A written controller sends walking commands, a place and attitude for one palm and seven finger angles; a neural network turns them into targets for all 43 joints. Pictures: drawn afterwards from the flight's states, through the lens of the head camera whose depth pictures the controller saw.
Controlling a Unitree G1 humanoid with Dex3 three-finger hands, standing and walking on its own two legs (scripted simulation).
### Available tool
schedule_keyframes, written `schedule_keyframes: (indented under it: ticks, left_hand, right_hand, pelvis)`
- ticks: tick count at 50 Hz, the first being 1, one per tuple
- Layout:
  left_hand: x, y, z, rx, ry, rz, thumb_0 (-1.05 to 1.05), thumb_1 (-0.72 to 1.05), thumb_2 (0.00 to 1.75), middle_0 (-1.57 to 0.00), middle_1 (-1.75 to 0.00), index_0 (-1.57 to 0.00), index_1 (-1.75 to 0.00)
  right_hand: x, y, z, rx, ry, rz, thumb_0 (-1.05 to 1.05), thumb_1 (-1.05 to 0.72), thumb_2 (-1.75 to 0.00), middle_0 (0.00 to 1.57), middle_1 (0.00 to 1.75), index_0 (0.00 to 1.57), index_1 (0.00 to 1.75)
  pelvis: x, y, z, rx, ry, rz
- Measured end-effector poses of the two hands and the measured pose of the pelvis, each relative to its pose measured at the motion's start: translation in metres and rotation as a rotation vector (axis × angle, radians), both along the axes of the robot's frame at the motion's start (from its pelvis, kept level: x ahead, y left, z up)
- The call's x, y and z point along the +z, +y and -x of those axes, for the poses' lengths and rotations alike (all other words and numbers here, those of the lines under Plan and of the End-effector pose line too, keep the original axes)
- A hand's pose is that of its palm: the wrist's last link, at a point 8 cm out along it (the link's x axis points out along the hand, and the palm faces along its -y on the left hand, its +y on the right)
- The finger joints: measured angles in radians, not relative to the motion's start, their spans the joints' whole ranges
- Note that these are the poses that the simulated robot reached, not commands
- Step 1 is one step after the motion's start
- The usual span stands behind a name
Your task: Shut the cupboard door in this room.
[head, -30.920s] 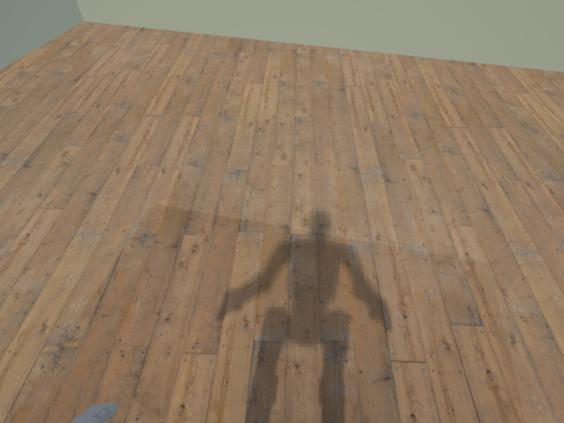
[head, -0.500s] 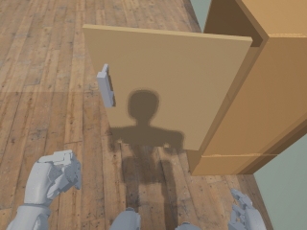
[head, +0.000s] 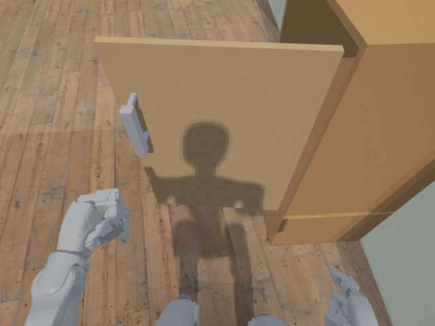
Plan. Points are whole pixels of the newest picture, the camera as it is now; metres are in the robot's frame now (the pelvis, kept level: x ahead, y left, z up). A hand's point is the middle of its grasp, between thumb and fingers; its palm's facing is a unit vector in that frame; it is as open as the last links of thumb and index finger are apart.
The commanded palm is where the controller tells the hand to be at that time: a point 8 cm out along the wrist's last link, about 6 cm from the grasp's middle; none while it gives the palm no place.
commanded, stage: bring the fist close to the handle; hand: left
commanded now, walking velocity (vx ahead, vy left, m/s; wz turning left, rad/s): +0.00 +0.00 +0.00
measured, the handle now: (137, 125) +0.50 +0.20 +0.06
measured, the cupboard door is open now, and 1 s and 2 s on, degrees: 83 83 74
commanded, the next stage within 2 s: push the door shut along its arc in 1.04 s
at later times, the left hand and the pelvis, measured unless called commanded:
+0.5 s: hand (132, 176) +0.37 +0.18 +0.06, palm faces -0.03 -1.00 -0.03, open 3.1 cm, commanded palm +0.35 +0.23 +0.06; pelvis +0.00 +0.02 +0.00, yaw -1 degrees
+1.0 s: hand (133, 167) +0.39 +0.18 +0.05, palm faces +0.00 -1.00 -0.02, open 3.1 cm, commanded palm +0.37 +0.23 +0.06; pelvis -0.01 +0.01 +0.01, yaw -1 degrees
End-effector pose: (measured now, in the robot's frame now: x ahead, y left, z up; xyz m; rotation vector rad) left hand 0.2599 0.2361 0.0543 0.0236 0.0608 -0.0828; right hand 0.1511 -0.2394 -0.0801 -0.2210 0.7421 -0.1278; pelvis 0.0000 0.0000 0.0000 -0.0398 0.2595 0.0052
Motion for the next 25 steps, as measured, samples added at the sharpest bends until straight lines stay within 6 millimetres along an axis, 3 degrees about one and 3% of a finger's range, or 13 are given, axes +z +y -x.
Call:
schedule_keyframes:
  ticks: [5,10,16,25]
  left_hand:
    - [0.010,0.007,-0.019,0.049,-0.064,0.002,0.02,0.89,0.90,-1.29,-1.50,-1.30,-1.50]
    - [0.006,0.016,-0.030,0.070,-0.055,-0.008,0.02,0.90,0.90,-1.29,-1.50,-1.30,-1.50]
    - [-0.001,0.002,-0.044,0.020,-0.035,0.009,0.02,0.90,0.90,-1.29,-1.50,-1.30,-1.50]
    - [0.006,-0.001,-0.089,0.053,-0.077,-0.008,0.02,0.89,0.90,-1.30,-1.50,-1.30,-1.50]
  right_hand:
    - [0.002,-0.002,0.010,-0.022,0.037,0.012,0.01,-0.90,-0.90,0.20,0.30,0.20,0.30]
    - [0.001,-0.002,0.016,-0.028,0.075,0.014,0.01,-0.90,-0.90,0.20,0.30,0.20,0.30]
    - [-0.001,0.002,0.020,-0.031,0.098,0.023,0.01,-0.90,-0.90,0.20,0.30,0.20,0.30]
    - [-0.006,0.010,0.031,-0.036,0.141,0.012,0.01,-0.90,-0.90,0.20,0.30,0.20,0.30]
  pelvis:
    - [0.004,0.003,-0.004,-0.012,0.004,-0.008]
    - [0.005,0.007,-0.004,-0.009,0.007,-0.004]
    - [0.006,0.014,-0.002,-0.006,0.009,0.002]
    - [0.004,0.017,0.004,-0.014,0.020,0.003]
